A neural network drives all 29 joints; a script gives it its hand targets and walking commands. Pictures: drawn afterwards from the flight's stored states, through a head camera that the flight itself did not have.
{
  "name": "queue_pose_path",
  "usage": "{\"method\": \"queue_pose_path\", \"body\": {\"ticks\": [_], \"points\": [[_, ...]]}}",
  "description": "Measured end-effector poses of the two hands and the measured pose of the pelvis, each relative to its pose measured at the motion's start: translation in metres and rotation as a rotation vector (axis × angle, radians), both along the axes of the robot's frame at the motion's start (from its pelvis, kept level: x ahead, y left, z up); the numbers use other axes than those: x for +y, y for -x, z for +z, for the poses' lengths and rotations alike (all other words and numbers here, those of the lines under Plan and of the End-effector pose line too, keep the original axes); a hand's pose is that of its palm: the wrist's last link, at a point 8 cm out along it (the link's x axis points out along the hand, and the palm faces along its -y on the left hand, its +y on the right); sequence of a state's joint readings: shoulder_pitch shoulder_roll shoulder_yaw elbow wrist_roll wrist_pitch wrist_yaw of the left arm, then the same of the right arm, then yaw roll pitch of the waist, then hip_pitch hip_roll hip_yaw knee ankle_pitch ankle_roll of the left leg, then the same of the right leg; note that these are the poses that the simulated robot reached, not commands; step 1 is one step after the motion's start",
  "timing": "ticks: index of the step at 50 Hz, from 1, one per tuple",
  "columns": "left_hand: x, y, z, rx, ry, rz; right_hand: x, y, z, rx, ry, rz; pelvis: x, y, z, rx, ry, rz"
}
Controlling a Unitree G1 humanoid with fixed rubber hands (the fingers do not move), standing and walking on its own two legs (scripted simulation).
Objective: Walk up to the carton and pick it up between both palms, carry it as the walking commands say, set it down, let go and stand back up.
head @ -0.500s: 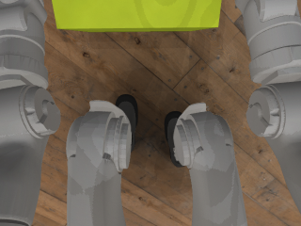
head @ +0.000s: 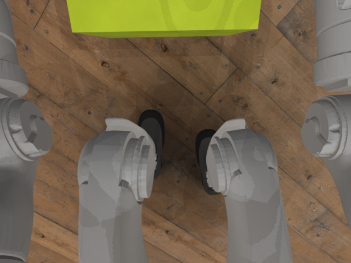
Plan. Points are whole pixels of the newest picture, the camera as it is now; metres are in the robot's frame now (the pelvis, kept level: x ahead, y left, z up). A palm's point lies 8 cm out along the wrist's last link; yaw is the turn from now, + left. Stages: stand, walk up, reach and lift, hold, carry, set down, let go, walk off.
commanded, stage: set down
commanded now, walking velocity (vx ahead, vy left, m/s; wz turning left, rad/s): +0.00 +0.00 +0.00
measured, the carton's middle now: out of the picture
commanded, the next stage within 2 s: let go in 1.20 s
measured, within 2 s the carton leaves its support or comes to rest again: neither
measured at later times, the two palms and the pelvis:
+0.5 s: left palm out of the picture +0.53 +0.34 -0.02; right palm out of the picture +0.60 -0.10 -0.02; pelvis -0.01 +0.01 +0.09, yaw +4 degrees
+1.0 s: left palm out of the picture +0.54 +0.35 +0.14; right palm out of the picture +0.61 -0.11 +0.13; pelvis +0.00 +0.00 +0.22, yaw +5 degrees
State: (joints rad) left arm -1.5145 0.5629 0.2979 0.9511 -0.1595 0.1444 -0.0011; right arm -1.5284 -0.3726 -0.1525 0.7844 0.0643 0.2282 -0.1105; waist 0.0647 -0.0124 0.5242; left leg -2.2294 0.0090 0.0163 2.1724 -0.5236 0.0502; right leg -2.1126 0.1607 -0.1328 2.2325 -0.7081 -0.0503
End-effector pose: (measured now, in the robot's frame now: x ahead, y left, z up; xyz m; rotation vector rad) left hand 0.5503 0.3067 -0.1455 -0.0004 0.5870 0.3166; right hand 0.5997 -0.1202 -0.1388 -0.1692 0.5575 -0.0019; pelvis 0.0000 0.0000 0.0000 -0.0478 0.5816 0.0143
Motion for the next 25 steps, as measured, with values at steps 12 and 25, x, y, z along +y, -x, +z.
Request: {"method": "queue_pose_path", "body": {"ticks": [12, 25], "points": [[0.027, 0.011, 0.052, 0.007, 0.033, 0.014, 0.02, 0.0, 0.046, 0.039, 0.042, 0.036, 0.002, 0.009, 0.015, -0.037, 0.006, 0.041], [0.038, 0.018, 0.129, 0.055, 0.022, 0.008, 0.022, -0.001, 0.117, 0.072, 0.046, 0.027, 0.006, 0.01, 0.09, -0.023, 0.0, 0.065]]}}
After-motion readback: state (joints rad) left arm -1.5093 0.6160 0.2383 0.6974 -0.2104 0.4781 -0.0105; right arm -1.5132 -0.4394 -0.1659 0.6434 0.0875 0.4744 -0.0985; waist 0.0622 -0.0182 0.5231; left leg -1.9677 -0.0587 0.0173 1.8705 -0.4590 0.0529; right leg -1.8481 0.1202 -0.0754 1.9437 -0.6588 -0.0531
